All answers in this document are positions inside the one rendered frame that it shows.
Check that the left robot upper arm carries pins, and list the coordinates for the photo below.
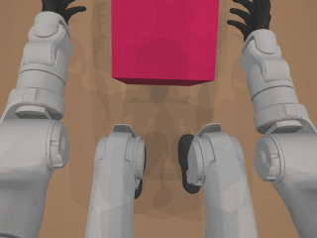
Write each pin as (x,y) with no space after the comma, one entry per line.
(30,150)

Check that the right robot forearm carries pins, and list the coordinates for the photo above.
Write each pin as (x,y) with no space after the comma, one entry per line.
(271,88)

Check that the left robot foot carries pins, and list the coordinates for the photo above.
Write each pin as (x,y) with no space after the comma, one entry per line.
(140,187)

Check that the robot left shin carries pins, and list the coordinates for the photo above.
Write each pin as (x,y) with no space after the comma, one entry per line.
(101,146)

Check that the left robot forearm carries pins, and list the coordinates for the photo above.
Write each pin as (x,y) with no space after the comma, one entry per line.
(43,70)

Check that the right robot upper arm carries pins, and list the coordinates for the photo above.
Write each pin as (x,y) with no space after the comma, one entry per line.
(289,162)

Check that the right robot hand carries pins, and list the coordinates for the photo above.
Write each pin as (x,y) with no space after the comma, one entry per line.
(258,19)

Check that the carton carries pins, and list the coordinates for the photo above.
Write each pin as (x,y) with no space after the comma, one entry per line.
(164,42)

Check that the left robot hand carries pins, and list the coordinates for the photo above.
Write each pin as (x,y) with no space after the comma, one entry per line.
(59,6)

